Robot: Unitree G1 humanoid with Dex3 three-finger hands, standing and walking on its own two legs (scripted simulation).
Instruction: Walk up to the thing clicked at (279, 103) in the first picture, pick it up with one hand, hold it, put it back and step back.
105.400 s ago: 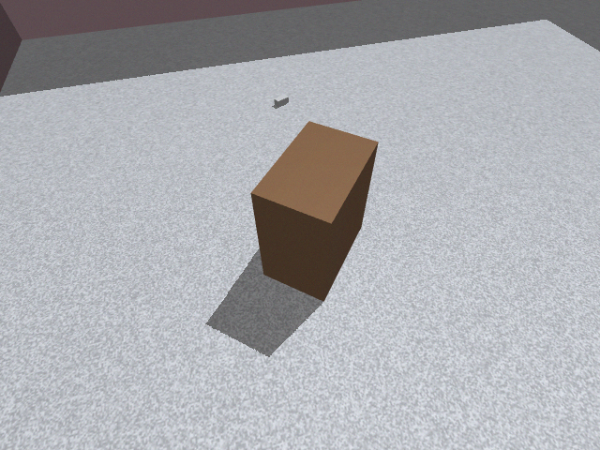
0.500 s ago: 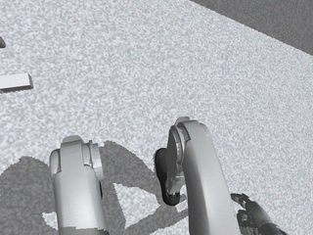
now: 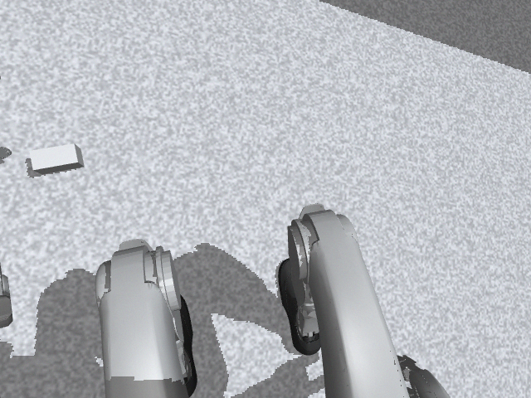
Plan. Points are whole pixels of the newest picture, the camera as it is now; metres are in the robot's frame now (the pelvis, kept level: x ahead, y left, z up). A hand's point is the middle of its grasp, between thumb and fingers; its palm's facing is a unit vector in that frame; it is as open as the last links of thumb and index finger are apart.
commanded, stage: home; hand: left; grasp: from above
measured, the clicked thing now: (58, 159) +0.49 +0.33 -0.34
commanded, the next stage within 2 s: none
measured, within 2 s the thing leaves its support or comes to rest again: neither
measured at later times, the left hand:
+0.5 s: hand out of the picture +0.30 +0.25 +0.09, palm faces -0.06 -0.86 -0.51, open 7.5 cm
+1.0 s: hand out of the picture +0.23 +0.20 +0.28, palm faces +0.20 -0.96 -0.21, open 7.4 cm
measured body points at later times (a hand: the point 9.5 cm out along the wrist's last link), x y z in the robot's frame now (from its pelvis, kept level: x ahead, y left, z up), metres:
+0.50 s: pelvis +0.01 -0.01 +0.19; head +0.16 +0.04 +0.61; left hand +0.30 +0.30 +0.12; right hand +0.25 -0.23 +0.10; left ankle +0.07 +0.12 -0.32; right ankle +0.11 -0.15 -0.32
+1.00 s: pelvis +0.07 -0.01 +0.34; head +0.10 +0.01 +0.79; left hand +0.22 +0.25 +0.30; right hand +0.23 -0.24 +0.26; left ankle +0.07 +0.12 -0.32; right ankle +0.11 -0.15 -0.32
